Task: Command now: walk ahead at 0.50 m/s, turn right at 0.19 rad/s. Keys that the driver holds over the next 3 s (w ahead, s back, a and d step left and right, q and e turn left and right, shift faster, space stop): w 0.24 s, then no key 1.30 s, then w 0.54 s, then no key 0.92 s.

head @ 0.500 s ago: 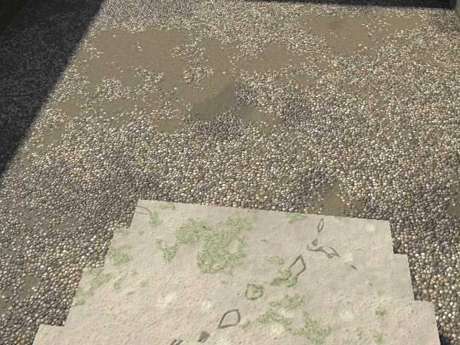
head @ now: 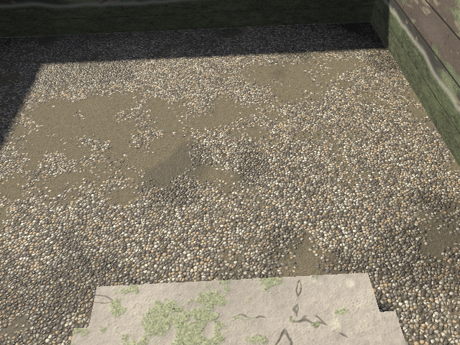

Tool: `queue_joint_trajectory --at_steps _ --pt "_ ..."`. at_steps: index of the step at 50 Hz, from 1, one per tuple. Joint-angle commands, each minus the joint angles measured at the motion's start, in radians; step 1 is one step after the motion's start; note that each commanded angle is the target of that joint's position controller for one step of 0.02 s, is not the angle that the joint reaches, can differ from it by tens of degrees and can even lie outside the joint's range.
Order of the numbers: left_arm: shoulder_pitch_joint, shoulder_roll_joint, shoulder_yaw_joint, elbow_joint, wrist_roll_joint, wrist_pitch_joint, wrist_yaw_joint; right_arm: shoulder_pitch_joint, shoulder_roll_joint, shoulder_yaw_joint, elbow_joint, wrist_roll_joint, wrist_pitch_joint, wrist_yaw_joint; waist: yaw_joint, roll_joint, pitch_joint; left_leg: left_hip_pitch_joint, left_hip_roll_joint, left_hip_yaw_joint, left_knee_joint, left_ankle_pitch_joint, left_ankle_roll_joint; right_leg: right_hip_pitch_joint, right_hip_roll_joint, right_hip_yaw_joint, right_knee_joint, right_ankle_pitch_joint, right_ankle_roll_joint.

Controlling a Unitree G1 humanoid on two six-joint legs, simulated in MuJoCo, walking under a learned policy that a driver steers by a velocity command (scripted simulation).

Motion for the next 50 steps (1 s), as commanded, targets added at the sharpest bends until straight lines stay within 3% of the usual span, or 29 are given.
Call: queue_joint_trajectory --at_steps 1,3,4,5,6,7,8,9,10,11,13,15,17,18,22,26,30,32,34,35,36,37,38,40,42,43,45,47,50 --pt "-0.012 0.074 0.013 -0.024 0.023 0.004 0.035 -0.021 -0.023 0.003 -0.057 0.032 -0.026 -0.012 0.007 -0.113 0.164 0.140 0.051 -0.023 -0.241 0.104 0.007 -0.146 -0.159 0.170 0.004 0.467 -0.099" --pt "-0.008 0.082 0.009 -0.001 0.024 0.017 0.038 0.200 -0.032 -0.009 0.016 0.028 -0.028 -0.046 -0.058 -0.042 0.109 0.308 0.063 0.030 -0.391 0.113 0.030 -0.085 -0.125 0.110 0.326 0.594 -0.108" --pt "-0.008 0.106 0.013 0.005 0.015 0.022 0.024 0.342 -0.062 -0.025 0.059 0.007 -0.025 -0.056 -0.117 -0.003 0.045 0.495 0.045 0.090 -0.399 0.033 0.038 -0.146 -0.107 0.039 0.562 0.646 -0.100" --pt "-0.006 0.086 0.021 0.015 0.012 0.017 0.000 0.432 -0.094 -0.034 0.085 0.008 -0.016 -0.049 -0.161 0.115 -0.020 0.719 0.133 -0.047 -0.278 -0.034 0.084 -0.384 -0.001 -0.024 0.961 0.168 -0.068" --pt "0.100 0.007 0.007 0.002 -0.044 0.007 -0.008 0.521 -0.106 -0.003 0.090 -0.014 -0.024 -0.019 -0.108 0.198 -0.137 1.010 0.286 -0.144 0.225 0.513 0.128 -0.706 0.038 -0.039 1.316 -0.251 -0.016" --pt "0.126 0.030 -0.001 -0.015 -0.051 0.002 0.007 0.565 -0.141 -0.014 0.105 0.022 -0.026 -0.003 -0.107 0.218 -0.199 1.058 0.376 -0.295 0.207 0.491 0.201 -0.890 -0.014 -0.058 1.423 -0.178 -0.006" --pt "0.057 0.081 -0.001 -0.040 -0.020 0.007 0.023 0.514 -0.215 -0.046 0.102 0.060 -0.033 -0.017 -0.129 0.281 -0.164 0.956 0.483 -0.522 -0.065 -0.151 0.376 -1.032 -0.041 -0.122 1.408 -0.039 0.023" --pt "-0.160 0.144 0.013 -0.046 0.036 0.022 0.017 0.389 -0.091 -0.011 0.081 0.066 -0.041 -0.028 -0.130 -0.013 0.020 0.663 0.398 -0.462 -0.241 -0.662 0.339 -1.024 -0.120 -0.076 1.200 0.158 0.009" --pt "-0.219 0.135 0.013 -0.054 0.037 0.041 0.009 0.354 -0.109 0.000 0.091 0.042 -0.055 -0.033 -0.113 0.073 0.130 0.435 0.410 -0.530 -0.256 -0.628 0.364 -0.937 -0.142 -0.053 1.072 0.202 0.018" --pt "-0.221 0.119 0.014 -0.038 0.034 0.057 -0.002 0.340 -0.065 0.027 0.113 0.010 -0.065 -0.027 -0.058 -0.008 0.242 0.234 0.329 -0.438 -0.236 -0.632 0.308 -0.884 -0.163 -0.010 0.850 0.304 0.023" --pt "-0.228 0.059 0.008 0.003 0.017 0.059 -0.035 0.282 -0.032 0.041 0.122 0.025 -0.094 -0.040 0.014 -0.009 0.289 -0.052 0.184 -0.220 -0.260 -0.525 0.206 -0.643 -0.177 -0.033 0.404 0.599 0.071" --pt "-0.162 -0.011 0.000 0.077 0.058 0.069 -0.052 0.373 -0.062 0.036 0.178 0.035 -0.085 -0.046 0.004 0.076 0.155 0.041 0.184 -0.191 -0.184 -0.064 0.234 -0.513 -0.189 -0.143 0.326 0.708 0.076" --pt "-0.107 0.004 0.011 0.115 0.026 0.079 -0.047 0.401 -0.058 0.035 0.187 0.039 -0.083 -0.034 0.018 0.072 0.077 0.125 0.183 -0.162 -0.102 0.127 0.198 -0.491 -0.189 -0.163 0.369 0.782 0.050" --pt "-0.219 0.020 0.020 0.085 0.031 0.075 -0.043 0.476 -0.011 0.044 0.228 0.053 -0.081 -0.044 -0.033 0.058 0.114 0.270 0.171 -0.201 -0.065 0.004 0.196 -0.649 -0.214 -0.090 0.315 0.851 0.041" --pt "-0.416 0.004 0.022 0.055 0.028 0.047 -0.050 0.557 -0.015 0.041 0.245 0.023 -0.066 -0.071 -0.118 0.020 0.154 0.444 0.149 -0.252 0.038 -0.235 0.209 -0.834 -0.201 -0.076 0.089 0.917 0.038" --pt "-0.471 -0.040 0.002 0.045 0.020 0.024 -0.075 0.431 0.021 0.062 0.220 0.026 -0.066 -0.081 -0.129 -0.008 0.158 0.140 0.052 -0.131 0.109 -0.544 0.164 -0.415 -0.167 -0.199 -0.205 1.255 0.063" --pt "-0.484 -0.030 -0.005 0.018 -0.015 -0.002 -0.075 0.460 0.042 0.065 0.252 -0.001 -0.037 -0.094 -0.215 0.033 0.208 0.278 0.046 -0.155 0.272 -0.417 0.170 -0.378 -0.234 -0.159 -0.536 1.228 0.073" --pt "-0.390 0.005 0.005 0.045 -0.021 -0.010 -0.067 0.460 0.022 0.056 0.259 -0.015 -0.015 -0.103 -0.208 0.022 0.205 0.296 0.051 -0.185 0.362 -0.344 0.181 -0.255 -0.273 -0.149 -0.672 1.178 0.066" --pt "-0.127 0.018 0.012 0.144 0.011 -0.016 -0.050 0.472 0.023 0.060 0.272 0.013 -0.002 -0.087 -0.116 -0.036 0.135 0.186 -0.002 -0.095 0.650 -0.361 0.164 0.076 -0.258 -0.257 -0.737 1.263 0.053" --pt "0.002 0.089 0.032 0.192 0.015 -0.009 -0.052 0.493 0.011 0.048 0.267 0.017 -0.001 -0.080 -0.083 -0.125 0.063 0.023 -0.075 -0.034 0.898 -0.733 0.141 0.300 -0.347 -0.179 -0.680 1.525 0.045" --pt "0.117 0.120 0.032 0.220 0.010 -0.003 -0.068 0.601 0.066 0.040 0.282 0.063 0.005 -0.095 -0.067 -0.265 -0.144 -0.260 -0.191 0.068 1.372 -1.480 0.077 0.699 -0.557 -0.077 -0.219 2.151 -0.063" --pt "0.089 0.088 0.020 0.200 -0.036 0.004 -0.086 0.584 0.015 0.048 0.256 0.083 0.013 -0.119 -0.053 -0.217 -0.262 -0.402 -0.136 0.046 1.516 -1.498 0.067 0.753 -0.637 -0.010 -0.168 2.106 -0.138" --pt "0.030 0.049 0.008 0.174 -0.062 0.008 -0.078 0.466 0.000 0.047 0.234 0.062 0.021 -0.124 -0.032 -0.166 -0.244 -0.446 -0.100 0.036 1.522 -1.401 0.059 0.616 -0.622 -0.006 -0.254 1.789 -0.181" --pt "-0.122 0.036 -0.015 0.124 -0.026 0.011 -0.033 0.288 0.011 0.058 0.183 0.019 0.056 -0.101 -0.059 -0.144 -0.104 -0.382 -0.065 0.023 1.418 -1.071 0.027 0.189 -0.587 0.047 -0.491 1.051 -0.258" --pt "-0.110 0.032 -0.037 0.123 0.009 0.014 -0.030 0.205 0.018 0.060 0.162 0.000 0.106 -0.100 -0.073 -0.116 0.023 -0.293 -0.088 0.040 1.429 -0.971 0.020 -0.134 -0.530 0.032 -0.554 0.915 -0.251" --pt "-0.127 0.021 -0.047 0.123 0.004 0.000 -0.028 0.182 0.032 0.061 0.145 0.004 0.100 -0.095 -0.098 -0.073 0.077 -0.322 -0.089 -0.015 1.314 -0.782 0.008 -0.217 -0.445 -0.026 -0.512 0.849 -0.196" --pt "-0.111 0.022 -0.061 0.119 -0.002 -0.016 -0.024 0.180 0.074 0.067 0.142 0.001 0.099 -0.091 -0.105 -0.131 0.037 -0.348 -0.128 -0.013 1.376 -0.737 -0.010 -0.255 -0.422 -0.013 -0.470 0.899 -0.192" --pt "-0.102 0.002 -0.079 0.111 -0.014 -0.021 -0.007 0.072 0.097 0.079 0.080 0.003 0.107 -0.087 -0.100 -0.131 0.070 -0.410 -0.139 -0.023 1.247 -0.624 -0.046 -0.303 -0.415 0.000 -0.463 0.734 -0.196" --pt "-0.063 -0.001 -0.098 0.091 -0.010 -0.011 0.006 0.021 0.095 0.079 0.051 -0.001 0.120 -0.081 -0.077 -0.117 0.013 -0.449 -0.142 -0.060 1.175 -0.630 -0.085 -0.216 -0.414 0.077 -0.469 0.578 -0.191"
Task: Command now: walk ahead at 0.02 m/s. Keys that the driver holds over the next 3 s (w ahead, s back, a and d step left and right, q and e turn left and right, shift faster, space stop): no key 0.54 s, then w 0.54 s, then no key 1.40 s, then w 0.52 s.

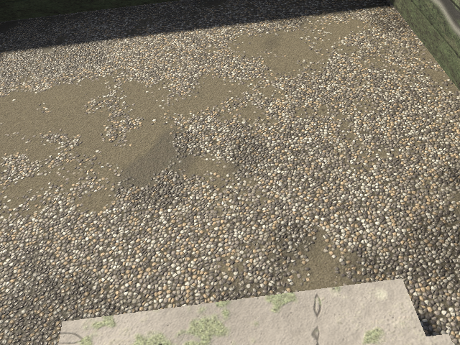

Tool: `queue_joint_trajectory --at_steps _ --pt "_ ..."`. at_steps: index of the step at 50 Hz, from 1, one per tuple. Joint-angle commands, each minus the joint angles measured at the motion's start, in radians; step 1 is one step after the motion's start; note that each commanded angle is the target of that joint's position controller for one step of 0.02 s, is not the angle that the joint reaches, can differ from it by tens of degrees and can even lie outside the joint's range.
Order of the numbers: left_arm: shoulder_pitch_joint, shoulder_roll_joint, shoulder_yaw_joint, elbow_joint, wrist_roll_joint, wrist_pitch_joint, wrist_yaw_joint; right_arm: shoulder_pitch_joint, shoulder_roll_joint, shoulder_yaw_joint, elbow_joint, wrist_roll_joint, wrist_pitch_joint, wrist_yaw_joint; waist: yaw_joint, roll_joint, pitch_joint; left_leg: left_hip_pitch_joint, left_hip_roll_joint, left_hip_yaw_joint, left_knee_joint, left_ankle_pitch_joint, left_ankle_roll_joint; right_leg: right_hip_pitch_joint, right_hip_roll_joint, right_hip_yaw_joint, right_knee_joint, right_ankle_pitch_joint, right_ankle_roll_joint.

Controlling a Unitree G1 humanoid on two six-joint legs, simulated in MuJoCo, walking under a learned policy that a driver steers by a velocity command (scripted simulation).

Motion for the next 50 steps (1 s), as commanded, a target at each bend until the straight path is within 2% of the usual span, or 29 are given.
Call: queue_joint_trajectory --at_steps 1,5,6,7,9,11,12,13,14,15,17,20,24,26,27,28,29,30,31,34,35,37,39,40,42,46,47,48,50 --pt "0.028 0.105 -0.001 -0.072 0.000 -0.005 0.017 0.012 0.007 0.010 -0.067 -0.002 0.010 0.009 -0.021 -0.123 -0.032 -0.064 -0.002 -0.022 -0.076 0.048 -0.041 0.080 -0.252 0.346 -0.217 -0.004 -0.182" --pt "-0.017 0.110 -0.001 -0.122 0.007 0.020 0.023 -0.046 -0.022 0.015 -0.101 -0.005 0.013 0.034 -0.007 -0.148 0.000 0.141 0.083 -0.013 -0.662 0.093 -0.036 0.090 -0.215 0.362 -0.326 -0.339 -0.102" --pt "-0.037 0.128 0.009 -0.133 0.008 0.030 0.021 -0.032 -0.032 0.016 -0.093 0.005 0.016 0.045 -0.008 -0.175 0.001 0.331 0.103 0.031 -0.867 0.071 -0.018 0.023 -0.207 0.330 -0.375 -0.378 -0.090" --pt "-0.027 0.176 0.029 -0.122 0.011 0.042 0.008 0.002 -0.041 0.015 -0.071 0.013 0.017 0.054 -0.006 -0.217 -0.012 0.554 0.078 0.089 -0.875 -0.012 0.009 -0.078 -0.208 0.316 -0.424 -0.417 -0.089" --pt "-0.034 0.203 0.052 -0.128 0.009 0.069 -0.015 0.055 -0.066 0.012 -0.057 0.032 0.012 0.071 -0.014 -0.258 0.053 0.742 0.059 0.147 -1.024 -0.073 0.068 -0.162 -0.204 0.314 -0.471 -0.527 -0.088" --pt "-0.022 0.193 0.070 -0.136 0.005 0.098 -0.021 0.134 -0.074 0.008 -0.026 0.032 -0.014 0.072 -0.028 -0.163 0.128 0.834 0.050 0.155 -1.255 -0.078 0.124 -0.185 -0.169 0.308 -0.416 -0.614 -0.056" --pt "0.019 0.176 0.079 -0.132 0.010 0.105 -0.021 0.212 -0.074 0.009 -0.003 0.037 -0.044 0.067 -0.041 -0.057 0.149 0.885 0.130 0.050 -1.462 -0.080 0.146 -0.189 -0.125 0.278 -0.284 -0.555 -0.019" --pt "0.029 0.123 0.080 -0.131 0.004 0.102 -0.025 0.304 -0.071 0.018 0.010 0.026 -0.073 0.066 -0.044 0.062 0.110 1.017 0.312 -0.207 -1.465 -0.258 0.145 -0.308 -0.074 0.190 -0.023 -0.431 0.026" --pt "-0.094 0.146 0.093 -0.172 -0.003 0.084 -0.033 0.293 -0.120 0.016 0.017 0.012 -0.077 0.046 -0.102 0.186 0.202 0.877 0.445 -0.480 -1.621 -0.409 0.206 -0.462 0.019 0.113 -0.054 -0.340 0.053" --pt "-0.145 0.162 0.101 -0.162 0.007 0.072 -0.036 0.250 -0.095 0.026 0.014 0.004 -0.088 0.029 -0.095 0.121 0.236 0.783 0.412 -0.480 -1.644 -0.395 0.198 -0.374 -0.003 0.160 -0.008 -0.217 0.070" --pt "-0.118 0.109 0.094 -0.116 0.012 0.074 -0.058 0.160 -0.084 0.029 0.012 -0.011 -0.106 0.021 -0.020 0.118 0.135 0.683 0.325 -0.322 -1.609 -0.282 0.169 -0.182 0.031 0.153 0.133 -0.107 0.076" --pt "-0.127 0.096 0.087 -0.091 0.022 0.088 -0.080 0.098 -0.066 0.032 -0.006 0.005 -0.126 0.028 0.022 0.109 0.068 0.563 0.250 -0.186 -1.595 -0.200 0.156 -0.005 0.054 0.121 0.181 -0.036 0.084" --pt "-0.182 0.091 0.066 -0.084 0.020 0.102 -0.070 0.154 -0.086 0.032 0.011 0.009 -0.125 0.034 -0.016 0.116 0.084 0.515 0.253 -0.171 -1.608 -0.162 0.178 0.183 0.038 0.062 -0.012 -0.022 0.069" --pt "-0.182 0.109 0.065 -0.076 0.016 0.095 -0.057 0.208 -0.101 0.028 0.030 0.011 -0.128 0.035 -0.034 0.078 0.096 0.549 0.254 -0.192 -1.592 -0.114 0.186 0.263 0.023 0.061 -0.159 -0.011 0.056" --pt "-0.167 0.115 0.062 -0.072 0.017 0.088 -0.049 0.237 -0.100 0.029 0.045 0.010 -0.132 0.038 -0.029 0.065 0.091 0.559 0.252 -0.191 -1.572 -0.036 0.177 0.321 -0.003 0.078 -0.223 0.014 0.055" --pt "-0.131 0.134 0.066 -0.063 0.013 0.068 -0.039 0.254 -0.087 0.034 0.052 0.011 -0.142 0.042 -0.022 0.048 0.057 0.598 0.239 -0.190 -1.532 -0.031 0.151 0.384 -0.077 0.150 -0.335 0.042 0.055" --pt "-0.146 0.160 0.071 -0.063 0.011 0.054 -0.035 0.286 -0.054 0.042 0.056 0.028 -0.154 0.054 -0.043 0.000 0.014 0.586 0.227 -0.169 -1.526 0.017 0.127 0.471 -0.128 0.214 -0.234 0.062 0.050" --pt "-0.177 0.167 0.077 -0.056 -0.001 0.053 -0.042 0.258 -0.079 0.033 0.059 0.027 -0.154 0.059 -0.029 -0.037 0.028 0.618 0.185 -0.113 -1.509 0.030 0.126 0.384 -0.093 0.207 -0.190 -0.009 0.035" --pt "-0.172 0.154 0.074 -0.058 -0.003 0.047 -0.049 0.219 -0.119 0.017 0.053 0.021 -0.148 0.057 -0.011 -0.017 0.044 0.654 0.167 -0.083 -1.467 -0.020 0.137 0.328 -0.076 0.199 -0.202 -0.076 0.022" --pt "-0.168 0.156 0.084 -0.052 0.005 0.045 -0.050 0.230 -0.103 0.000 0.060 0.013 -0.127 0.060 -0.021 -0.045 0.136 0.632 0.141 -0.042 -1.397 -0.175 0.180 0.218 -0.030 0.183 -0.182 -0.260 -0.021" --pt "-0.170 0.150 0.086 -0.055 0.012 0.042 -0.054 0.216 -0.108 -0.010 0.055 0.018 -0.128 0.059 -0.017 -0.047 0.159 0.599 0.137 -0.037 -1.386 -0.189 0.187 0.213 -0.034 0.191 -0.181 -0.287 -0.030" --pt "-0.124 0.164 0.096 -0.042 0.011 0.035 -0.049 0.180 -0.106 -0.022 0.044 0.020 -0.132 0.054 0.009 -0.101 0.174 0.543 0.109 0.010 -1.302 -0.153 0.184 0.236 -0.075 0.284 -0.227 -0.348 -0.059" --pt "0.008 0.209 0.121 0.006 0.003 0.037 -0.041 0.110 -0.104 -0.029 0.011 0.010 -0.137 0.053 0.063 -0.189 0.165 0.377 0.079 0.073 -1.170 -0.115 0.162 0.383 -0.176 0.492 -0.306 -0.410 -0.122" --pt "0.046 0.223 0.131 0.014 0.005 0.034 -0.041 0.086 -0.110 -0.036 -0.002 0.012 -0.144 0.055 0.076 -0.197 0.175 0.254 0.086 0.092 -1.130 -0.139 0.148 0.463 -0.233 0.588 -0.306 -0.356 -0.156" --pt "0.126 0.202 0.135 0.043 0.010 0.018 -0.041 0.023 -0.113 -0.049 -0.026 0.010 -0.157 0.056 0.101 -0.182 0.158 0.164 0.097 0.083 -1.053 -0.191 0.135 0.526 -0.274 0.635 -0.284 -0.170 -0.195" --pt "0.094 0.170 0.133 0.046 0.010 0.016 -0.034 0.008 -0.072 -0.043 -0.027 -0.003 -0.136 0.082 0.038 -0.149 0.101 0.252 0.112 0.101 -0.872 -0.088 0.113 0.362 -0.264 0.527 -0.297 -0.104 -0.166" --pt "0.054 0.170 0.135 0.020 0.014 0.012 -0.030 0.025 -0.075 -0.046 -0.008 -0.001 -0.132 0.088 0.022 -0.125 0.089 0.344 0.106 0.137 -0.824 0.018 0.100 0.247 -0.234 0.430 -0.294 -0.076 -0.150" --pt "0.061 0.177 0.138 0.030 0.023 0.008 -0.029 0.060 -0.077 -0.051 0.010 -0.006 -0.127 0.094 -0.001 -0.143 0.082 0.393 0.121 0.126 -0.728 0.127 0.101 0.168 -0.247 0.415 -0.263 -0.059 -0.150" --pt "0.061 0.173 0.134 0.023 0.008 0.000 -0.028 0.043 -0.102 -0.058 0.010 -0.014 -0.122 0.090 -0.014 -0.101 0.100 0.394 0.122 0.137 -0.695 0.160 0.094 0.098 -0.240 0.367 -0.205 -0.011 -0.144"
Over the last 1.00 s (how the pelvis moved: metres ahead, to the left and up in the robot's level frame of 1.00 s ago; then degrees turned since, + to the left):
0.34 0.02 -0.31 0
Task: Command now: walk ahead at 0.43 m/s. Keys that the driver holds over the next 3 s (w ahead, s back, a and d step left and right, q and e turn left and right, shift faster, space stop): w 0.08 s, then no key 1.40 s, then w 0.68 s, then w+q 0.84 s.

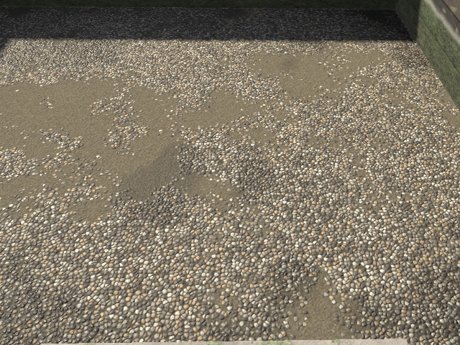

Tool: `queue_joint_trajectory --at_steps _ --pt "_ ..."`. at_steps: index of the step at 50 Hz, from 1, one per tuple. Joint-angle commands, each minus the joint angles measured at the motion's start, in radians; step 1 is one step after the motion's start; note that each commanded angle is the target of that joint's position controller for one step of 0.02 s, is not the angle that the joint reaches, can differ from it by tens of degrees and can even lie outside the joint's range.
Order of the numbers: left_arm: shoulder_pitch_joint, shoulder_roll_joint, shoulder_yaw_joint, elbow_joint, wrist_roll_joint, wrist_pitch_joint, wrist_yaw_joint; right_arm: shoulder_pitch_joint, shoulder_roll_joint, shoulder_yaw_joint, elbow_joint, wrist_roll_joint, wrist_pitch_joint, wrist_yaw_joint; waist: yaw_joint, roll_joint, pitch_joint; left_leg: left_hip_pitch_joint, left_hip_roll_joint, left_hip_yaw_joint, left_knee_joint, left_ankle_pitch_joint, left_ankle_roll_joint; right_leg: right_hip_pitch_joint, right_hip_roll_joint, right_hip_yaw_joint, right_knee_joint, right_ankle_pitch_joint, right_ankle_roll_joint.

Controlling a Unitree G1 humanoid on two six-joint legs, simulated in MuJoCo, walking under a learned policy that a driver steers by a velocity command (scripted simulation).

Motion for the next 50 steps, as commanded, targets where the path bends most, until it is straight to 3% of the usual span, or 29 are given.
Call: queue_joint_trajectory --at_steps 1,2,4,5,6,7,8,10,12,13,14,15,16,18,19,20,21,22,25,27,30,31,33,35,36,37,39,42,50 --pt "-0.073 0.116 0.015 -0.070 -0.003 -0.030 0.005 0.021 -0.054 -0.016 -0.024 -0.012 -0.002 0.001 -0.087 -0.043 0.130 -0.001 0.030 -0.002 0.100 0.108 -0.008 -0.225 -0.254 0.232 -0.088 0.292 -0.194" --pt "-0.034 0.113 0.009 -0.057 0.017 -0.037 0.008 -0.042 -0.069 -0.025 -0.039 -0.011 -0.009 -0.005 -0.050 -0.052 0.137 -0.095 0.044 -0.037 0.021 0.212 -0.011 -0.127 -0.224 0.201 -0.023 0.268 -0.183" --pt "0.129 0.103 0.006 0.007 0.014 -0.067 0.038 -0.309 -0.074 -0.029 -0.137 -0.010 -0.045 -0.005 0.080 -0.064 0.172 -0.515 0.102 -0.153 -0.120 0.361 -0.017 0.217 -0.265 0.320 0.083 0.086 -0.189" --pt "0.133 0.104 0.004 0.008 0.014 -0.073 0.048 -0.353 -0.056 -0.023 -0.154 -0.009 -0.064 -0.003 0.098 -0.058 0.184 -0.547 0.112 -0.165 -0.184 0.386 -0.025 0.229 -0.259 0.326 0.120 0.147 -0.197" --pt "0.021 0.070 -0.004 -0.034 0.013 -0.078 0.058 -0.353 -0.020 -0.001 -0.173 0.008 -0.076 0.011 0.068 0.019 0.178 -0.280 0.120 -0.146 -0.474 0.672 -0.039 0.007 -0.184 0.204 0.143 0.060 -0.147" --pt "-0.029 0.055 -0.014 -0.049 -0.002 -0.076 0.050 -0.336 0.027 0.008 -0.160 0.027 -0.079 0.031 0.070 0.022 0.148 0.063 0.064 -0.057 -0.566 0.815 -0.049 -0.235 -0.120 0.116 0.113 0.007 -0.111" --pt "-0.020 0.078 -0.008 -0.052 0.010 -0.073 0.051 -0.265 0.029 0.006 -0.133 0.055 -0.071 0.040 0.057 -0.002 0.144 0.230 0.079 -0.064 -0.553 0.878 -0.054 -0.329 -0.140 0.131 0.131 -0.020 -0.114" --pt "-0.035 0.078 -0.006 -0.060 0.019 -0.052 0.060 -0.036 0.003 0.001 -0.056 0.055 -0.039 0.032 -0.021 -0.039 0.124 0.408 0.081 -0.066 -0.568 0.844 -0.062 -0.388 -0.112 0.069 0.337 0.054 -0.081" --pt "-0.054 0.106 0.003 -0.046 0.002 -0.032 0.059 0.395 -0.055 -0.026 0.091 0.016 -0.028 -0.002 -0.226 0.048 -0.038 0.790 0.012 0.110 -0.525 0.906 -0.065 -0.430 -0.034 -0.029 0.823 0.200 -0.055" --pt "-0.026 0.122 0.026 -0.037 -0.010 -0.029 0.050 0.492 -0.108 -0.041 0.120 -0.001 -0.016 -0.006 -0.292 0.150 -0.059 0.878 0.130 0.013 -0.574 0.874 -0.039 -0.539 0.082 -0.058 1.188 -0.282 -0.027" --pt "0.224 0.056 0.028 -0.046 -0.083 -0.029 0.056 0.445 -0.204 -0.034 0.112 -0.018 -0.026 0.015 -0.086 0.338 -0.209 1.131 0.397 -0.189 -0.209 1.709 0.009 -0.776 0.107 0.008 1.574 -0.608 0.031" --pt "0.179 0.056 0.002 -0.054 -0.071 -0.017 0.074 0.446 -0.189 -0.038 0.087 0.031 -0.015 0.020 -0.133 0.264 -0.291 1.090 0.451 -0.269 -0.228 1.698 0.011 -0.863 0.042 0.028 1.570 -0.541 0.021" --pt "0.088 0.041 0.000 -0.055 -0.053 0.007 0.079 0.411 -0.138 -0.013 0.075 0.046 -0.012 0.009 -0.125 0.155 -0.225 0.882 0.443 -0.275 -0.337 1.402 0.043 -0.845 0.042 0.019 1.525 -0.445 0.031" --pt "-0.059 0.010 -0.024 -0.101 -0.007 0.056 0.061 0.228 -0.109 0.011 0.024 0.031 -0.026 -0.035 -0.082 0.232 -0.156 0.531 0.485 -0.409 -0.567 0.567 0.225 -0.819 -0.025 0.016 1.456 -0.191 0.024" --pt "-0.122 0.038 -0.019 -0.100 0.005 0.083 0.054 0.223 -0.067 0.028 0.028 0.024 -0.032 -0.033 -0.082 0.197 -0.048 0.322 0.447 -0.387 -0.612 0.476 0.255 -0.747 -0.027 0.012 1.446 -0.118 0.010" --pt "-0.158 0.051 -0.006 -0.112 0.016 0.083 0.049 0.180 -0.049 0.035 0.035 0.012 -0.045 -0.024 -0.039 0.111 0.051 0.155 0.379 -0.305 -0.574 0.458 0.220 -0.734 -0.017 0.070 1.266 0.074 -0.004" --pt "-0.167 0.031 -0.010 -0.101 0.015 0.084 0.046 0.186 -0.037 0.043 0.037 0.012 -0.055 -0.024 -0.028 0.106 0.057 0.082 0.365 -0.280 -0.543 0.592 0.222 -0.700 0.010 0.063 1.245 0.104 -0.008" --pt "-0.202 0.020 -0.013 -0.118 0.007 0.087 0.037 0.159 -0.012 0.058 0.031 0.029 -0.059 -0.037 0.008 0.056 0.100 -0.028 0.322 -0.204 -0.572 0.566 0.206 -0.634 -0.001 0.087 0.982 0.250 0.018" --pt "-0.143 -0.027 -0.023 -0.049 0.024 0.101 0.024 0.228 0.020 0.083 0.065 0.035 -0.055 -0.053 0.024 0.083 -0.041 0.053 0.294 -0.172 -0.525 0.736 0.180 -0.444 0.001 0.077 0.700 0.359 0.020" --pt "-0.103 -0.018 -0.026 0.003 0.007 0.112 0.022 0.194 -0.012 0.079 0.052 0.036 -0.054 -0.046 0.046 0.146 -0.100 0.044 0.254 -0.120 -0.507 0.708 0.113 -0.268 0.001 0.004 0.658 0.482 0.004" --pt "-0.220 0.012 -0.029 0.006 0.017 0.126 0.018 0.206 -0.010 0.078 0.049 0.037 -0.031 -0.045 -0.002 0.136 0.023 0.032 0.234 -0.136 -0.515 0.521 0.100 -0.267 -0.019 -0.031 0.585 0.311 -0.002" --pt "-0.344 -0.001 -0.044 -0.048 -0.003 0.116 0.012 0.244 0.008 0.080 0.068 0.038 -0.009 -0.054 -0.060 0.137 0.129 0.104 0.225 -0.118 -0.568 0.496 0.079 -0.350 -0.031 -0.039 0.298 0.062 0.013" --pt "-0.331 -0.016 -0.056 -0.044 -0.024 0.093 0.009 0.359 -0.003 0.073 0.119 0.010 0.022 -0.070 -0.117 0.187 0.118 0.180 0.233 -0.170 -0.566 0.409 0.087 -0.235 -0.041 -0.071 0.156 -0.059 0.025" --pt "-0.241 -0.006 -0.060 -0.011 -0.030 0.068 0.012 0.373 0.003 0.069 0.135 0.015 0.032 -0.072 -0.095 0.099 0.115 0.140 0.221 -0.194 -0.550 0.306 0.056 -0.058 -0.110 0.022 -0.072 0.238 0.017" --pt "-0.222 0.054 -0.048 0.007 -0.015 0.056 0.016 0.435 0.016 0.064 0.133 0.027 0.021 -0.063 -0.151 -0.048 0.092 0.106 0.156 -0.139 -0.502 0.251 0.026 0.034 -0.204 0.120 -0.042 0.591 -0.012" --pt "-0.270 0.002 -0.064 0.011 -0.017 0.057 0.013 0.433 0.013 0.058 0.143 0.036 0.030 -0.057 -0.159 -0.098 0.109 0.197 0.109 -0.082 -0.573 0.051 0.021 -0.120 -0.206 0.115 -0.031 0.592 -0.057" --pt "-0.279 -0.017 -0.071 0.006 -0.017 0.050 0.000 0.301 -0.012 0.044 0.121 0.031 0.040 -0.050 -0.108 -0.074 0.095 0.292 0.100 -0.076 -0.561 0.002 0.017 -0.178 -0.177 0.089 -0.111 0.406 -0.038" --pt "-0.261 -0.005 -0.064 0.014 -0.023 0.055 0.006 0.264 0.034 0.051 0.120 0.026 0.043 -0.036 -0.113 -0.030 0.084 0.329 0.126 -0.092 -0.608 0.032 0.018 -0.165 -0.149 0.057 -0.140 0.274 -0.018" --pt "-0.233 -0.013 -0.067 0.027 -0.018 0.050 0.009 0.241 0.035 0.049 0.145 0.027 0.037 -0.044 -0.102 0.012 0.068 0.355 0.126 -0.089 -0.649 0.087 0.016 -0.127 -0.152 0.042 -0.166 0.317 -0.010"
Over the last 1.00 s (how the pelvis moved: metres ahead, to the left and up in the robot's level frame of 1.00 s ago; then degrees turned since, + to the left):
0.15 0.03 0.00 0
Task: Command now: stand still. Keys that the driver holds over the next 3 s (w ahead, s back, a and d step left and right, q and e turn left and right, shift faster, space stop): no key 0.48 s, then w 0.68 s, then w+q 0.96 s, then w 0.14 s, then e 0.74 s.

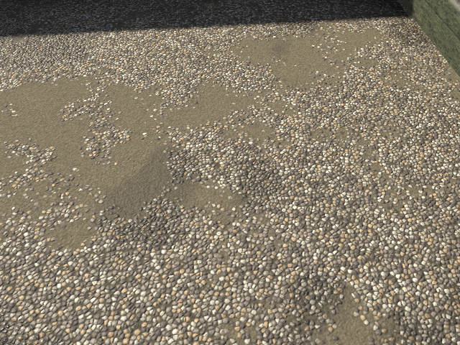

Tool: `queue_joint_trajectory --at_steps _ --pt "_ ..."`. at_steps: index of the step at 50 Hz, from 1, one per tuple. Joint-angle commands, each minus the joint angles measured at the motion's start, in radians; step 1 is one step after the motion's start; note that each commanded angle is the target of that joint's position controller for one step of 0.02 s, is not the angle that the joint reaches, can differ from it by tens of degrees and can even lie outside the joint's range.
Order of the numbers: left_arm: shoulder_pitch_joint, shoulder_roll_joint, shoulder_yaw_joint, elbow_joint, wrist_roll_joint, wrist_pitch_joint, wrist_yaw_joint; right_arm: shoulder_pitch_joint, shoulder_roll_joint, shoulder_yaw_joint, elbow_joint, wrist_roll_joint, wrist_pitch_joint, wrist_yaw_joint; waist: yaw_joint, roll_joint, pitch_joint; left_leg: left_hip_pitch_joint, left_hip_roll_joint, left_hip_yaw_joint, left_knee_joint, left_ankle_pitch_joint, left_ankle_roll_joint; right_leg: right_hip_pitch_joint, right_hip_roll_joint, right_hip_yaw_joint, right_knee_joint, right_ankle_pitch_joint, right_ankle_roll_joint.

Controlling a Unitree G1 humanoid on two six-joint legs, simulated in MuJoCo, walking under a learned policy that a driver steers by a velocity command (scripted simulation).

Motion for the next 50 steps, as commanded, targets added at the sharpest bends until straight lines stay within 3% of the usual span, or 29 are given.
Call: queue_joint_trajectory --at_steps 1,24,25,27,29,31,33,35,36,37,41,44,45,46,47,48,49,50 --pt "0.035 0.071 0.009 -0.019 0.001 -0.006 0.003 0.063 -0.063 -0.010 -0.006 0.001 -0.005 -0.003 -0.005 0.000 0.027 0.006 0.154 -0.156 -0.109 0.088 -0.010 -0.033 -0.111 0.103 -0.081 0.123 -0.054" --pt "0.035 0.062 0.015 0.007 0.002 -0.004 0.007 0.054 -0.051 -0.009 0.034 0.005 -0.014 -0.009 -0.007 0.005 0.042 0.017 0.165 -0.186 -0.156 0.128 -0.017 -0.034 -0.107 0.080 -0.092 0.109 -0.029" --pt "0.050 0.053 0.013 0.016 0.001 -0.003 0.007 0.065 -0.044 -0.006 0.039 0.005 -0.014 -0.008 -0.010 0.014 0.020 0.021 0.163 -0.194 -0.184 0.022 -0.016 -0.017 -0.097 0.072 -0.097 0.055 -0.028" --pt "0.049 0.070 0.025 0.010 0.007 -0.001 0.005 0.081 -0.106 -0.031 0.038 0.006 -0.005 -0.003 -0.021 0.067 0.045 0.024 0.162 -0.244 -0.223 -0.302 0.021 -0.079 -0.022 -0.007 -0.001 -0.144 -0.041" --pt "-0.010 0.087 0.037 -0.021 0.026 0.003 0.003 0.145 -0.148 -0.057 0.039 0.000 0.002 0.003 -0.057 0.084 0.114 0.027 0.239 -0.356 -0.278 -0.582 0.091 -0.236 0.022 -0.082 0.138 -0.255 -0.058" --pt "-0.083 0.084 0.044 -0.062 0.032 -0.004 -0.004 0.211 -0.134 -0.065 0.055 -0.012 -0.001 0.001 -0.088 0.083 0.160 0.035 0.315 -0.446 -0.305 -0.559 0.148 -0.356 -0.016 -0.054 0.270 -0.250 -0.062" --pt "-0.107 0.080 0.049 -0.081 0.026 -0.016 -0.010 0.216 -0.142 -0.074 0.050 -0.019 -0.013 -0.004 -0.077 0.072 0.149 0.061 0.327 -0.441 -0.311 -0.486 0.172 -0.403 -0.036 -0.039 0.308 -0.215 -0.059" --pt "-0.129 0.084 0.053 -0.088 0.020 -0.026 -0.013 0.180 -0.151 -0.084 0.028 -0.011 -0.028 -0.007 -0.065 0.077 0.138 0.037 0.310 -0.409 -0.311 -0.417 0.179 -0.372 -0.035 -0.052 0.304 -0.179 -0.054" --pt "-0.094 0.095 0.061 -0.067 0.039 -0.026 -0.017 0.198 -0.141 -0.087 0.045 -0.015 -0.038 -0.008 -0.050 0.063 0.116 0.046 0.325 -0.411 -0.280 -0.349 0.198 -0.369 -0.062 -0.015 0.432 -0.054 -0.057" --pt "-0.069 0.103 0.069 -0.048 0.039 -0.028 -0.020 0.188 -0.142 -0.089 0.031 -0.019 -0.054 -0.009 -0.034 0.016 0.090 0.042 0.318 -0.377 -0.246 -0.285 0.207 -0.385 -0.054 -0.026 0.494 -0.002 -0.053" --pt "-0.123 0.119 0.081 -0.061 0.045 -0.036 -0.020 0.220 -0.127 -0.081 0.044 -0.031 -0.085 -0.011 -0.028 0.053 0.113 0.045 0.306 -0.320 -0.116 -0.073 0.202 -0.466 -0.076 -0.006 0.540 0.069 -0.040" --pt "-0.154 0.137 0.093 -0.081 0.053 -0.044 -0.018 0.226 -0.160 -0.085 0.040 -0.033 -0.092 -0.007 -0.043 0.072 0.126 0.008 0.309 -0.291 -0.014 0.054 0.189 -0.441 -0.064 -0.031 0.528 0.040 -0.040" --pt "-0.251 0.138 0.100 -0.120 0.046 -0.053 -0.017 0.300 -0.151 -0.086 0.090 -0.037 -0.108 -0.017 -0.084 0.098 0.168 0.171 0.346 -0.356 0.048 -0.017 0.180 -0.642 -0.133 0.127 0.516 0.204 -0.040" --pt "-0.359 0.169 0.114 -0.170 0.024 -0.073 -0.019 0.349 -0.134 -0.077 0.107 -0.041 -0.121 -0.023 -0.133 0.054 0.182 0.290 0.327 -0.369 0.095 -0.152 0.181 -0.827 -0.121 0.136 0.413 0.292 -0.032" --pt "-0.420 0.163 0.113 -0.193 0.023 -0.084 -0.022 0.359 -0.132 -0.072 0.110 -0.046 -0.128 -0.027 -0.158 0.057 0.188 0.315 0.331 -0.392 0.115 -0.176 0.183 -0.884 -0.123 0.139 0.368 0.329 -0.021" --pt "-0.425 0.153 0.111 -0.208 0.028 -0.094 -0.025 0.337 -0.143 -0.074 0.103 -0.052 -0.132 -0.028 -0.161 0.076 0.176 0.294 0.328 -0.391 0.151 -0.151 0.188 -0.877 -0.126 0.134 0.336 0.364 -0.016" --pt "-0.425 0.136 0.097 -0.229 0.018 -0.099 -0.040 0.221 -0.134 -0.072 0.063 -0.055 -0.141 -0.027 -0.120 0.004 0.175 0.089 0.282 -0.296 0.173 -0.223 0.138 -0.666 -0.144 0.105 0.136 0.595 -0.010" --pt "-0.399 0.096 0.083 -0.220 0.010 -0.103 -0.067 0.145 -0.108 -0.057 0.037 -0.032 -0.139 -0.014 -0.112 -0.012 0.133 -0.159 0.225 -0.192 0.167 -0.248 0.089 -0.322 -0.107 0.023 0.034 0.752 -0.020"
Over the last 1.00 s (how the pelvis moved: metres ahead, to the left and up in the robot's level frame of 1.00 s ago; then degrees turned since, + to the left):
0.25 0.13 -0.16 1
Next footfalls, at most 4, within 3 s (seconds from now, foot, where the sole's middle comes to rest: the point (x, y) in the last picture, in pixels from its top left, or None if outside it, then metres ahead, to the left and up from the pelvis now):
1.14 right None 0.37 -0.24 -0.96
1.74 left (250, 325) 0.73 -0.06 -1.13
2.16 right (270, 257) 1.03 -0.15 -1.13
2.58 left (214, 252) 1.06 0.09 -1.13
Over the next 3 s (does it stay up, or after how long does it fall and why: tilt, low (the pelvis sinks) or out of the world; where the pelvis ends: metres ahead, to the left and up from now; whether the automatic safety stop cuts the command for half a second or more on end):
stays up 0.99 -0.05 -0.36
